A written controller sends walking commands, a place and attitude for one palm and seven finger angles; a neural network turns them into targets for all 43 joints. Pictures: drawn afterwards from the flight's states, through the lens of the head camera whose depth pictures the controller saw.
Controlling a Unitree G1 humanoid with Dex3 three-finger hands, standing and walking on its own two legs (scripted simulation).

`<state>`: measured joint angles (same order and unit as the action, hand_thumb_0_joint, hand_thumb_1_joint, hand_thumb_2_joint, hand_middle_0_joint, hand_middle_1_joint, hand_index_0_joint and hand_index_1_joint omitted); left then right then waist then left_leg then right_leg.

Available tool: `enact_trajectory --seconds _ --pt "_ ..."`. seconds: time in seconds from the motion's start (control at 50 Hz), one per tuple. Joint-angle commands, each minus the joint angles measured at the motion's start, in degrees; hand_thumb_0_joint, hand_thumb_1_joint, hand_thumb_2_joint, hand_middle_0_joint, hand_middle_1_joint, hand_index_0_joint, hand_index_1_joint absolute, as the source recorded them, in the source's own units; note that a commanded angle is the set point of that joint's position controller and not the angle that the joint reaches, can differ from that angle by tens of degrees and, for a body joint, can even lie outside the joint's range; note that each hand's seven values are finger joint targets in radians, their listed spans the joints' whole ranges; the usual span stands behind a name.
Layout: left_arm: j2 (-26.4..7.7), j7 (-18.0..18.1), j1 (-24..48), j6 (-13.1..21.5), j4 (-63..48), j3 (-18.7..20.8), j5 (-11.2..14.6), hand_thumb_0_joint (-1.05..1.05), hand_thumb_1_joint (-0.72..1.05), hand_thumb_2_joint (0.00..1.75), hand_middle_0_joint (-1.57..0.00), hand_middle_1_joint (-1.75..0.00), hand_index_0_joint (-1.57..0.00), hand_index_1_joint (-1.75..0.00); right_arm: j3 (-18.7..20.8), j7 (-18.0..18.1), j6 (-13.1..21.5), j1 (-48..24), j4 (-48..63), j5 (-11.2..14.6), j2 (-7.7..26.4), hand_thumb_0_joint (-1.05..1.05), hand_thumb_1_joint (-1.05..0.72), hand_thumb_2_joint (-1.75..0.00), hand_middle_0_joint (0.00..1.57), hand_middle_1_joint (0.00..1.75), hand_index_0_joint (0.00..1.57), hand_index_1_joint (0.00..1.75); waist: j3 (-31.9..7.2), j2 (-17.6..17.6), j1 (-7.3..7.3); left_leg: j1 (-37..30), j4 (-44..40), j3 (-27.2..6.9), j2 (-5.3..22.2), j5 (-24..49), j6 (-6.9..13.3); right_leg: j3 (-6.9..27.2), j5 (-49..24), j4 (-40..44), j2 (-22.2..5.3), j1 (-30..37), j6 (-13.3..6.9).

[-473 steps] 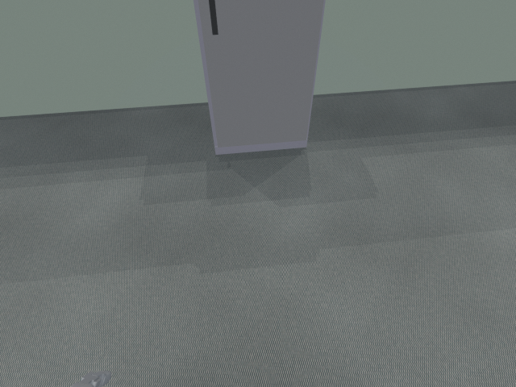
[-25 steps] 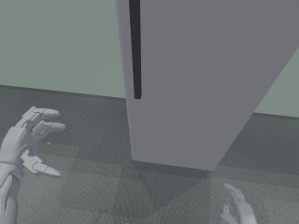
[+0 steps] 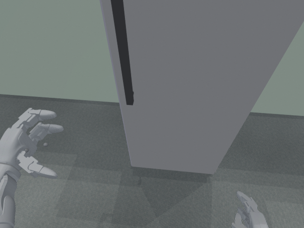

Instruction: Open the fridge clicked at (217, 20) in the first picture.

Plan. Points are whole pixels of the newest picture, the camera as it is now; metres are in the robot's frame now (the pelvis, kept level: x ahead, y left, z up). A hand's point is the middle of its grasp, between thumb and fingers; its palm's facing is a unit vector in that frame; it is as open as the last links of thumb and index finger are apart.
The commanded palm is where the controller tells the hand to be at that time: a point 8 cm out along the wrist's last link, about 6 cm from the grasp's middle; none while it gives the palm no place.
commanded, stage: raise the hand to about handle height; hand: left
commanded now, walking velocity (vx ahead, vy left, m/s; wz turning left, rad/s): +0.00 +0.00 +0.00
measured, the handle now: (124, 40) +0.56 +0.13 +0.22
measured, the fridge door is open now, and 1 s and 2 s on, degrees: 0 0 0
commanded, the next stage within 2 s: move the hooked fingers beside the handle in 0.10 s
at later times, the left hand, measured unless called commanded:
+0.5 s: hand (65, 130) +0.32 +0.25 +0.11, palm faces -0.04 -1.00 -0.02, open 14.0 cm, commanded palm +0.30 +0.30 +0.11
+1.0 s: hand (84, 111) +0.38 +0.22 +0.11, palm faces -0.04 -1.00 -0.02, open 14.0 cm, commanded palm +0.36 +0.27 +0.10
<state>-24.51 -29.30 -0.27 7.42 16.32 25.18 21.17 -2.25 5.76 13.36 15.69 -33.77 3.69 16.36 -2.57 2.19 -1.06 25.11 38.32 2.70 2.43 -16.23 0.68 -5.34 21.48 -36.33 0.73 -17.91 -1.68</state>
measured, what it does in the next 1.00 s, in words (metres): stands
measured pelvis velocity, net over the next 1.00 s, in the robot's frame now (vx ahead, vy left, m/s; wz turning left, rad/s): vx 0.00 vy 0.01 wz -0.01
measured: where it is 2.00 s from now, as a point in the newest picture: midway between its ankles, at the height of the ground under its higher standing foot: outside the picture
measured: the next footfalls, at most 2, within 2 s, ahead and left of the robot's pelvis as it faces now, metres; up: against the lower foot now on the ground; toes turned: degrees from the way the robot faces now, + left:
none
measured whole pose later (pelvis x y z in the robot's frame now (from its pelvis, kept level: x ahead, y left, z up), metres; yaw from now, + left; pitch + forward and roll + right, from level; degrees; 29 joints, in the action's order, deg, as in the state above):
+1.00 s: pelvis +0.00 +0.01 +0.00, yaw -1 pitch +6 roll -1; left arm -21.9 -20.8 24.3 10.9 36.7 17.4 14.6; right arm -1.7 4.7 5.8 17.2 -36.4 3.4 16.0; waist -2.8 1.6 1.4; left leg 29.0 39.3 3.6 2.1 -16.4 1.2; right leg -4.4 21.8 -38.3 0.2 -22.5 -1.3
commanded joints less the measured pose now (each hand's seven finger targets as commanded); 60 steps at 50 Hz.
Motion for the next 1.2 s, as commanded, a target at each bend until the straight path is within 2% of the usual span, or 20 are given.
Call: enact_trajectory --seconds 0.0,0.04,0.1,0.18,0.28,0.34,0.4,0.44,0.5,0.52,0.58,0.62,0.66,0.72,0.8,0.82,0.98,1.06,1.14,1.18 --pt "-15.28 -0.53 12.07 2.22 -9.89 5.07 1.92 0.0 -0.5 0.3 -0.3 -1.2 -0.3 -1.2 3.1 0.76 2.86 -4.28 8.47 0.4 7.35 0.0 -0.9 -0.9 0.2 0.3 0.2 0.3 -10.29 0.87 0.41 -11.37 -3.59 -3.09 -2.27 10.64 1.71 4.0 -17.41 6.37 0.23 -3.18 1.85" --pt "-15.29 -1.13 12.21 2.23 -8.77 5.47 2.71 0.0 -0.5 0.3 -0.3 -1.2 -0.3 -1.2 3.08 0.63 2.61 -4.38 8.38 0.35 7.5 0.0 -0.9 -0.9 0.2 0.3 0.2 0.3 -10.31 -1.59 0.35 -10.26 -2.9 -2.96 -2.37 11.36 1.75 5.01 -19.61 6.25 -0.04 -2.49 2.39" --pt "-15.56 -1.06 13.19 3.12 -9.46 5.48 2.4 0.0 -0.5 0.3 -0.3 -1.2 -0.3 -1.2 3.16 0.56 2.47 -4.39 8.49 0.39 7.31 0.0 -0.9 -0.9 0.2 0.3 0.2 0.3 -11.47 0.88 0.29 -11.21 -3.0 -2.74 -2.49 11.48 1.68 4.52 -19.16 5.83 0.09 -2.91 2.1" --pt "-15.77 -0.54 12.84 3.8 -9.66 5.92 2.22 0.0 -0.5 0.3 -0.3 -1.2 -0.3 -1.2 3.09 0.34 2.17 -4.41 8.71 0.29 7.06 0.0 -0.9 -0.9 0.2 0.3 0.2 0.3 -12.38 1.04 -0.03 -11.31 -2.82 -2.56 -2.51 12.42 1.71 4.74 -20.6 5.44 0.0 -2.11 2.15" --pt "-12.89 0.2 22.73 4.01 -7.69 1.16 1.39 0.0 -0.5 0.3 -0.3 -1.2 -0.3 -1.2 2.89 1.1 1.7 -4.19 7.54 0.5 7.07 0.0 -0.9 -0.9 0.2 0.3 0.2 0.3 -9.26 2.68 1.99 -11.73 -3.59 -3.12 -2.4 7.74 1.61 4.09 -13.85 6.43 0.4 -6.23 1.62" --pt "-13.19 0.95 27.42 3.69 -4.27 -0.12 0.52 0.0 -0.5 0.3 -0.3 -1.2 -0.3 -1.2 2.74 1.54 1.22 -4.0 6.94 0.57 7.34 0.0 -0.9 -0.9 0.2 0.3 0.2 0.3 -8.52 0.12 2.48 -10.43 -3.92 -3.56 -2.23 5.07 1.65 4.54 -10.27 6.97 0.24 -7.05 1.61" --pt "-12.75 2.25 29.99 3.73 -2.88 -1.32 -0.96 0.0 -0.5 0.3 -0.3 -1.2 -0.3 -1.2 2.7 1.49 0.89 -3.73 6.8 0.45 7.14 0.0 -0.9 -0.9 0.2 0.3 0.2 0.3 -11.17 2.31 2.22 -11.72 -4.13 -3.8 -2.3 5.45 1.6 4.08 -10.25 6.45 0.14 -6.81 1.29" --pt "-14.14 3.21 31.51 3.88 -2.18 -0.34 -1.44 0.0 -0.5 0.3 -0.3 -1.2 -0.3 -1.2 2.67 1.31 0.42 -3.61 6.81 0.26 7.25 0.0 -0.9 -0.9 0.2 0.3 0.2 0.3 -13.35 0.87 1.64 -11.76 -3.96 -3.91 -2.17 7.04 1.63 4.11 -11.99 5.79 0.15 -5.14 1.16" --pt "-13.24 4.66 32.81 4.17 -0.47 -1.07 -2.37 0.0 -0.5 0.3 -0.3 -1.2 -0.3 -1.2 2.59 0.88 -0.34 -3.29 6.65 0.23 6.97 0.0 -0.9 -0.9 0.2 0.3 0.2 0.3 -13.86 2.33 1.65 -12.46 -4.2 -3.79 -2.13 7.88 1.47 3.46 -12.94 5.31 0.34 -5.43 0.96" --pt "-14.32 5.07 33.49 4.33 0.78 0.07 -2.14 0.0 -0.5 0.3 -0.3 -1.2 -0.3 -1.2 2.67 0.81 -0.69 -2.83 6.29 0.13 7.2 0.0 -0.9 -0.9 0.2 0.3 0.2 0.3 -14.06 -0.21 1.37 -11.7 -3.95 -3.95 -2.02 8.84 1.45 3.45 -13.99 5.08 0.5 -4.1 0.86" --pt "-13.45 5.93 31.8 4.38 1.11 -0.29 -2.81 0.0 -0.5 0.3 -0.3 -1.2 -0.3 -1.2 2.96 0.2 -1.35 -2.58 6.75 0.09 7.13 0.0 -0.9 -0.9 0.2 0.3 0.2 0.3 -15.55 2.23 0.8 -12.54 -3.96 -3.41 -1.98 10.66 1.4 3.38 -16.29 4.46 0.43 -4.08 0.88" --pt "-14.34 6.47 30.76 3.96 3.4 0.63 -3.01 0.0 -0.5 0.3 -0.3 -1.2 -0.3 -1.2 2.86 -0.14 -2.13 -1.87 6.73 -0.01 7.35 0.0 -0.9 -0.9 0.2 0.3 0.2 0.3 -14.71 0.02 0.26 -11.02 -3.92 -3.5 -1.95 11.78 1.35 3.17 -17.68 4.1 0.56 -2.83 0.69" --pt "-13.41 6.78 34.22 3.75 4.44 -0.71 -3.48 0.0 -0.5 0.3 -0.3 -1.2 -0.3 -1.2 3.07 -0.23 -2.81 -1.63 6.58 0.16 7.35 0.0 -0.9 -0.9 0.2 0.3 0.2 0.3 -13.49 -0.61 1.66 -10.48 -3.91 -3.08 -1.88 10.4 1.51 3.47 -17.05 4.5 0.59 -4.62 1.16" --pt "-13.96 7.21 35.88 4.56 3.8 -0.29 -3.51 0.0 -0.5 0.3 -0.3 -1.2 -0.3 -1.2 3.19 -0.32 -3.54 -1.07 6.62 -0.06 7.56 0.0 -0.9 -0.9 0.2 0.3 0.2 0.3 -14.7 -0.92 1.31 -10.52 -3.47 -3.03 -1.91 11.61 1.63 3.6 -18.08 4.09 0.61 -3.56 0.9" --pt "-11.15 7.66 42.26 6.72 2.86 -3.95 -4.41 0.0 -0.5 0.3 -0.3 -1.2 -0.3 -1.2 3.44 -0.36 -4.01 -0.39 5.62 0.05 7.24 0.0 -0.9 -0.9 0.2 0.3 0.2 0.3 -15.3 3.19 3.2 -13.32 -3.16 -3.27 -1.7 11.3 1.45 3.45 -16.68 4.06 0.89 -6.76 0.82" --pt "-10.13 7.82 43.96 7.21 2.65 -4.84 -4.13 0.0 -0.5 0.3 -0.3 -1.2 -0.3 -1.2 3.41 -0.35 -4.06 -0.03 5.37 -0.12 7.25 0.0 -0.9 -0.9 0.2 0.3 0.2 0.3 -16.06 1.31 3.36 -13.52 -2.73 -3.59 -1.71 12.22 1.61 3.39 -17.48 3.75 0.95 -6.01 0.63" --pt "-11.86 9.7 49.13 6.21 13.12 -4.6 -6.21 0.0 -0.5 0.3 -0.3 -1.2 -0.3 -1.2 3.54 -0.51 -6.1 1.49 3.44 -0.08 7.88 0.0 -0.9 -0.9 0.2 0.3 0.2 0.3 -14.44 0.23 4.1 -10.89 -2.75 -3.89 -1.68 9.93 1.47 3.39 -15.61 3.67 0.63 -8.2 0.82" --pt "-13.03 10.99 53.0 7.65 14.94 -3.77 -6.93 0.0 -0.5 0.3 -0.3 -1.2 -0.3 -1.2 3.62 -0.74 -6.93 2.1 3.64 -0.35 7.92 0.0 -0.9 -0.9 0.2 0.3 0.2 0.3 -17.3 -0.12 3.84 -10.9 -2.17 -3.83 -1.68 10.26 1.52 3.69 -15.84 3.04 0.6 -7.49 0.84" --pt "-11.99 11.75 58.64 9.95 17.84 -5.35 -7.69 0.0 -0.5 0.3 -0.3 -1.2 -0.3 -1.2 3.66 -1.08 -7.59 3.2 2.83 -0.48 7.88 0.0 -0.9 -0.9 0.2 0.3 0.2 0.3 -18.45 0.48 5.01 -11.31 -1.07 -3.76 -1.6 10.97 1.58 4.0 -16.62 2.43 0.81 -8.68 0.92" --pt "-14.09 11.89 58.35 10.29 21.29 -3.62 -8.17 0.0 -0.5 0.3 -0.3 -1.2 -0.3 -1.2 3.69 -1.18 -8.2 3.99 2.49 -0.63 8.14 0.0 -0.9 -0.9 0.2 0.3 0.2 0.3 -18.65 0.25 4.79 -10.22 -0.78 -3.53 -1.67 11.05 1.59 4.21 -17.16 2.16 0.76 -8.31 0.96"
